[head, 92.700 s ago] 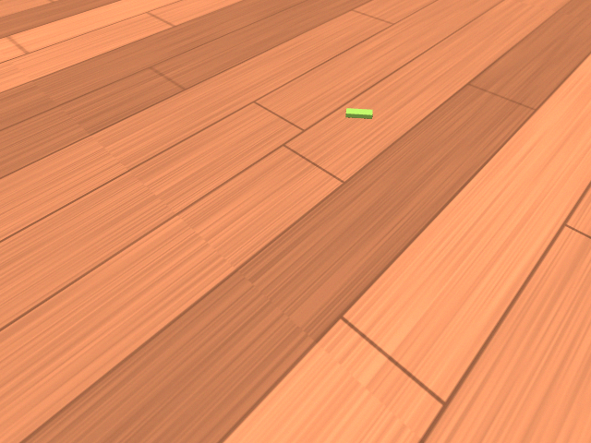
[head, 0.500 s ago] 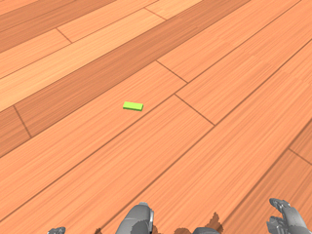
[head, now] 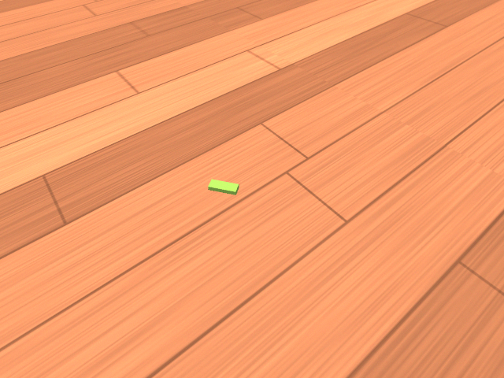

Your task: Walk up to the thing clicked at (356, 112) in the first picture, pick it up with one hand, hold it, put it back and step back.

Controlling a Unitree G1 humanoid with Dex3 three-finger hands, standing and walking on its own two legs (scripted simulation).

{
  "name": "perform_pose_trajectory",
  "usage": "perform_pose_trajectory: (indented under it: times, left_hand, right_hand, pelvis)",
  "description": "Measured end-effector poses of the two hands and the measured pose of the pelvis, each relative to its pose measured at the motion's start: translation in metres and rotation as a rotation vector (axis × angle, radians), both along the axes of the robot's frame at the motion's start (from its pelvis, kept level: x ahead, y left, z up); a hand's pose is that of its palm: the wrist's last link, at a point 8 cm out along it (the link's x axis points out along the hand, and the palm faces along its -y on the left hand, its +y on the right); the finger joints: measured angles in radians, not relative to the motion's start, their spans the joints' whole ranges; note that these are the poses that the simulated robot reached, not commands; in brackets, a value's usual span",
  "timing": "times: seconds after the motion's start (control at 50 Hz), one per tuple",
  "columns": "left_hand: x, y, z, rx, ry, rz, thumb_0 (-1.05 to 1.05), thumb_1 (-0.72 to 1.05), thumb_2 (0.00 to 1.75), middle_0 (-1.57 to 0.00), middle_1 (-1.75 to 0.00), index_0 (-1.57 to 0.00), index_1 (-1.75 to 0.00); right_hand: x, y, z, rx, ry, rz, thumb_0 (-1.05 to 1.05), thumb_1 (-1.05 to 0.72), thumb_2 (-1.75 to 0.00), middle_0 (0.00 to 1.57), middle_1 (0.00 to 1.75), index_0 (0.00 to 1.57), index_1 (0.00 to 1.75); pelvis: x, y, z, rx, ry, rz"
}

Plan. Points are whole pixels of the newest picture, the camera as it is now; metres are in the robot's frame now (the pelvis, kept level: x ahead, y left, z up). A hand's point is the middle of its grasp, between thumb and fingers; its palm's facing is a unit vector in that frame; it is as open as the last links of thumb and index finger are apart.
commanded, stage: step back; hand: left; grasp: from above
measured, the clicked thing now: (223, 187) +1.12 +0.23 -0.75
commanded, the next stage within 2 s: stand in 0.64 s
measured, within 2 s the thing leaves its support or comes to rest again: neither
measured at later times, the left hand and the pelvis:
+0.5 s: hand out of the picture +0.12 +0.29 -0.14, palm faces +0.02 -0.93 -0.37, open 7.4 cm; pelvis +0.04 +0.02 +0.01, yaw +0 degrees
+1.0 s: hand out of the picture +0.14 +0.27 -0.13, palm faces -0.03 -0.94 -0.33, open 7.4 cm; pelvis +0.04 +0.03 +0.02, yaw +0 degrees
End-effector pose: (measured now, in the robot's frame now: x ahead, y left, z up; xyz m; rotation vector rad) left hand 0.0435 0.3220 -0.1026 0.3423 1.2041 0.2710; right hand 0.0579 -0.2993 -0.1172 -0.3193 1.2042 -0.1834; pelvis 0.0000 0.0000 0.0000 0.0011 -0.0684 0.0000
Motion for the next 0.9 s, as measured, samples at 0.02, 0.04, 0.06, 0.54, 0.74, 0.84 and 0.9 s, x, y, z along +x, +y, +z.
perform_pose_trajectory:
  times: [0.02,0.04,0.06,0.54,0.74,0.84,0.9]
  left_hand:
    - [-0.002,-0.004,-0.001,-0.003,-0.002,0.000,0.01,0.90,0.90,-0.21,-0.30,-0.20,-0.30]
    - [-0.003,-0.008,-0.001,-0.008,-0.006,0.000,0.01,0.90,0.90,-0.21,-0.30,-0.20,-0.30]
    - [-0.005,-0.011,-0.001,-0.014,-0.009,0.002,0.01,0.90,0.90,-0.21,-0.30,-0.20,-0.30]
    - [0.078,0.010,0.003,-0.023,-0.050,-0.033,0.01,0.90,0.90,-0.21,-0.30,-0.20,-0.30]
    - [0.105,0.004,0.010,-0.039,-0.071,-0.063,0.00,0.90,0.90,-0.21,-0.30,-0.20,-0.30]
    - [0.104,-0.003,0.009,-0.063,-0.056,-0.070,0.00,0.90,0.90,-0.21,-0.30,-0.20,-0.30]
    - [0.099,-0.005,0.008,-0.072,-0.044,-0.069,0.00,0.90,0.90,-0.21,-0.30,-0.20,-0.30]
  right_hand:
    - [0.003,-0.001,-0.001,-0.001,-0.004,-0.001,0.01,-0.90,-0.90,0.21,0.30,0.21,0.30]
    - [0.006,-0.002,-0.001,-0.003,-0.006,-0.001,0.01,-0.90,-0.90,0.21,0.30,0.21,0.30]
    - [0.009,-0.003,0.000,-0.004,-0.007,0.002,0.01,-0.90,-0.90,0.21,0.30,0.21,0.30]
    - [0.075,0.032,0.009,0.012,-0.043,-0.003,0.01,-0.90,-0.90,0.21,0.30,0.21,0.30]
    - [0.091,0.035,0.018,0.018,-0.071,-0.011,0.01,-0.91,-0.90,0.21,0.30,0.21,0.30]
    - [0.083,0.033,0.023,0.009,-0.052,-0.016,0.01,-0.91,-0.90,0.21,0.30,0.21,0.30]
    - [0.076,0.031,0.024,0.003,-0.038,-0.021,0.01,-0.91,-0.90,0.21,0.30,0.21,0.30]
  pelvis:
    - [0.000,-0.001,0.000,-0.012,-0.001,0.003]
    - [0.000,-0.002,0.000,-0.012,0.003,0.004]
    - [0.000,-0.002,0.001,-0.008,0.005,0.004]
    - [0.041,0.022,0.009,-0.004,0.029,-0.002]
    - [0.045,0.026,0.016,0.000,0.026,-0.008]
    - [0.043,0.027,0.021,0.000,0.026,-0.006]
    - [0.041,0.026,0.022,0.000,0.024,-0.005]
